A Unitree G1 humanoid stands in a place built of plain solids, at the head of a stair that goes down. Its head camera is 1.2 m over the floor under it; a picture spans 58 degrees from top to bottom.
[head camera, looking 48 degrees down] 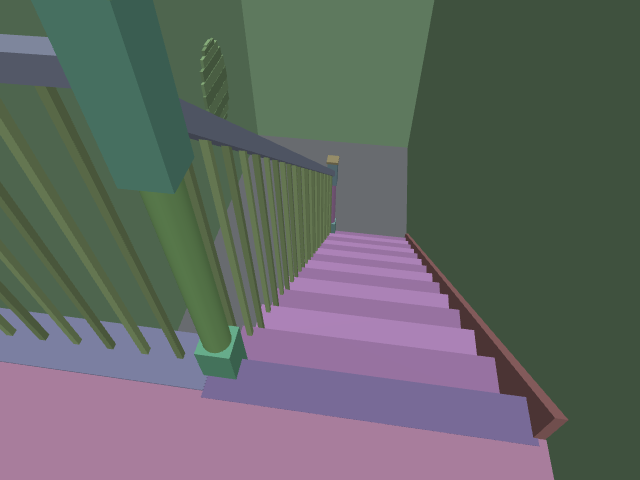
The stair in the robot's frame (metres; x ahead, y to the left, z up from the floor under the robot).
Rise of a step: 0.19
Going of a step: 0.22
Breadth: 0.91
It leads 8 degrees to the right of straight ahead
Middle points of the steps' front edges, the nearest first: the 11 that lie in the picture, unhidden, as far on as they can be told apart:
0.54 -0.17 0.00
0.77 -0.16 -0.20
0.99 -0.19 -0.39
1.22 -0.23 -0.58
1.44 -0.26 -0.78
1.66 -0.29 -0.97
1.88 -0.32 -1.16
2.10 -0.35 -1.35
2.32 -0.39 -1.54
2.55 -0.42 -1.74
2.77 -0.45 -1.93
